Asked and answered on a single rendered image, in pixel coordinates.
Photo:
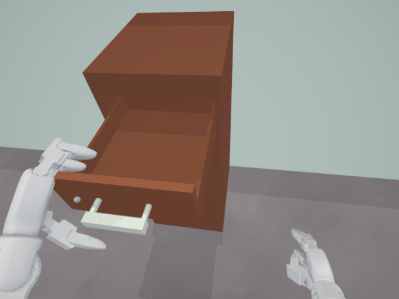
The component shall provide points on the robot left hand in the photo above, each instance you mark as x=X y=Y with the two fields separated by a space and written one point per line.
x=28 y=213

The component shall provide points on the robot left forearm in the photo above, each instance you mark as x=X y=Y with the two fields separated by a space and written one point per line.
x=20 y=265

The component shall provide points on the drawer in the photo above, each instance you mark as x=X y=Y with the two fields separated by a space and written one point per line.
x=150 y=150

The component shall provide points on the robot right forearm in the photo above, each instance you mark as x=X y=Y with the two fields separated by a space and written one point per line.
x=324 y=289

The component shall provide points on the cabinet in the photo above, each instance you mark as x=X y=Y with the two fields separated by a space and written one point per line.
x=175 y=55

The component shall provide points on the robot right hand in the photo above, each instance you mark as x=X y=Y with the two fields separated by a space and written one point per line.
x=315 y=265

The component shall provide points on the handle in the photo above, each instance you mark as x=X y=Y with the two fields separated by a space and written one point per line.
x=117 y=223

